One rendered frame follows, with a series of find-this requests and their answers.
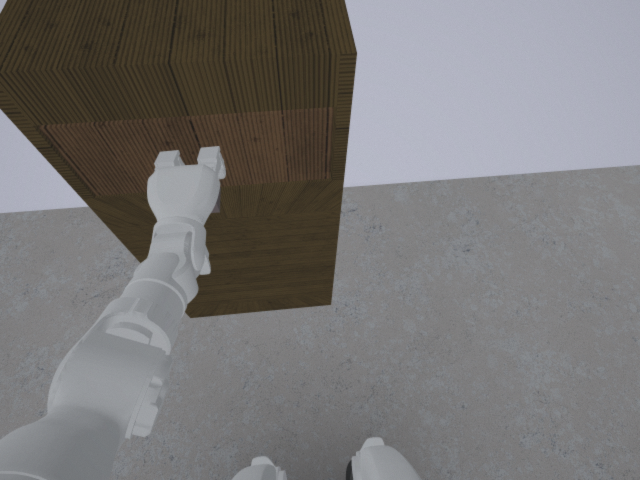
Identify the left robot upper arm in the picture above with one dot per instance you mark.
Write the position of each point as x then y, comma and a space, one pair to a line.
114, 388

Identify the handle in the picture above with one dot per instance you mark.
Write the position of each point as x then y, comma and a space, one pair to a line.
217, 205

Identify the robot right thigh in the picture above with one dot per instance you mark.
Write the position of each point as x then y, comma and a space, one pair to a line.
382, 463

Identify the drawer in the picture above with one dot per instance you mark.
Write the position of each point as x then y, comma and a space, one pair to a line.
117, 157

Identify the left robot shin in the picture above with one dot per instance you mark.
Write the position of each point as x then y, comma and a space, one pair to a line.
261, 460

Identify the left robot hand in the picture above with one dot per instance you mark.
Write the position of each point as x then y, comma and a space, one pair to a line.
191, 191

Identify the robot left forearm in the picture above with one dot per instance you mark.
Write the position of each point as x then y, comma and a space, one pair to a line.
156, 298

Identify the cabinet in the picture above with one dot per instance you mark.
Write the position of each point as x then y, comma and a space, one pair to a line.
272, 246

